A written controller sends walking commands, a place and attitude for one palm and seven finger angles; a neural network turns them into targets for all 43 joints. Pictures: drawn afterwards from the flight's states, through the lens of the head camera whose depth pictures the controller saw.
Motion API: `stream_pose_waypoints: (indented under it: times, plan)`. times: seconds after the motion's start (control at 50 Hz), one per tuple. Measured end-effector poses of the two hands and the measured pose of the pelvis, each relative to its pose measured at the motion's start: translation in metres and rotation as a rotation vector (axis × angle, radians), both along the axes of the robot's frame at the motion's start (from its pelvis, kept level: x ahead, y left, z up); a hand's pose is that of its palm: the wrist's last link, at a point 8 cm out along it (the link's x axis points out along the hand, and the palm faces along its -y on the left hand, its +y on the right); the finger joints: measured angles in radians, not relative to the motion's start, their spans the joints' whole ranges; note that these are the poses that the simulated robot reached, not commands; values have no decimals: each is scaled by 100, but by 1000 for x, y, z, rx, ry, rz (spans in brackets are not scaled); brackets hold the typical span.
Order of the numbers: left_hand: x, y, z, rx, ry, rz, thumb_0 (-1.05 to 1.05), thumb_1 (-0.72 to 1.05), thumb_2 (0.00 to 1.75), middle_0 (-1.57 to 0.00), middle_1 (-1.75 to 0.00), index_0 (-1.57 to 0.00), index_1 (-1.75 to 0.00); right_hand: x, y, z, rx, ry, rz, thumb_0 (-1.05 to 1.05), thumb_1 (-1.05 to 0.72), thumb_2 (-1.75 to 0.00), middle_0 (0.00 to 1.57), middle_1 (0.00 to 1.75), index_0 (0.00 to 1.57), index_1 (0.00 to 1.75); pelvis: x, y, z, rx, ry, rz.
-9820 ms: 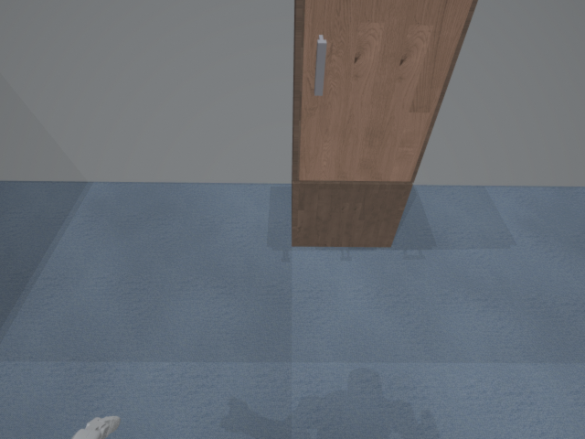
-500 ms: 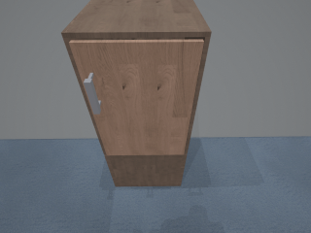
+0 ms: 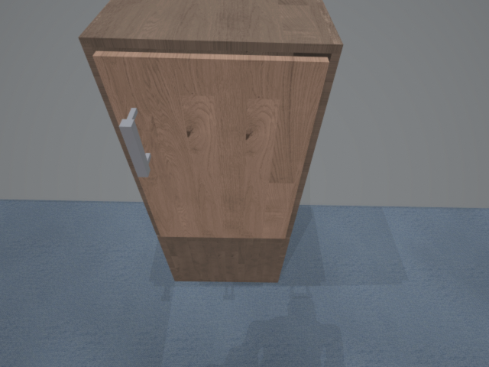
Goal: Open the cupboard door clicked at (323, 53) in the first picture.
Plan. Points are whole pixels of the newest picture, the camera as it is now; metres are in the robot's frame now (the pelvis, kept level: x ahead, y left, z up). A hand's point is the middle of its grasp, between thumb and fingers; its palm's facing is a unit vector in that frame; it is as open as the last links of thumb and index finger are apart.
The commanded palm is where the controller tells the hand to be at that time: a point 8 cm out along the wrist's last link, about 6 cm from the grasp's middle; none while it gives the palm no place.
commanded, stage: come to a stop and stand still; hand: left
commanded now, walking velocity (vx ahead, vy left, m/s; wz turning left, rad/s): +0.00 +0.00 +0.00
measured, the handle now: (138, 143) +0.51 +0.25 +0.06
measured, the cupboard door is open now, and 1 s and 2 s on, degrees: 0 0 0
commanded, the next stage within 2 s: look again from close up in 0.46 s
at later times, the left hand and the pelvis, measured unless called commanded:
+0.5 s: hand out of the picture +0.04 +0.19 -0.17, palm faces +0.02 -0.98 -0.22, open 7.4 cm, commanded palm none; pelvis +0.03 +0.00 +0.00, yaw +0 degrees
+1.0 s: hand out of the picture +0.04 +0.18 -0.17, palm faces +0.03 -0.98 -0.21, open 7.4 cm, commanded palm none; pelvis +0.03 +0.00 +0.00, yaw +1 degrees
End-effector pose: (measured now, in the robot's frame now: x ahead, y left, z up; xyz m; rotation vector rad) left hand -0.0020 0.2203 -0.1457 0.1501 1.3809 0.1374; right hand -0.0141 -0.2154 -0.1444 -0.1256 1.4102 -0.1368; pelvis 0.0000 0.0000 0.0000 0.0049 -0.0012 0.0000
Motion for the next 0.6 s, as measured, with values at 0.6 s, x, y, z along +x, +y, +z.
stream_pose_waypoints:
  times: [0.6]
  plan:
    - [38,17,4,39,-24,5,0,90,90,-20,-30,-20,-30,66,-10,3,-33,-73,43,0,-90,-90,20,30,20,30,27,2,2,6,-6,3]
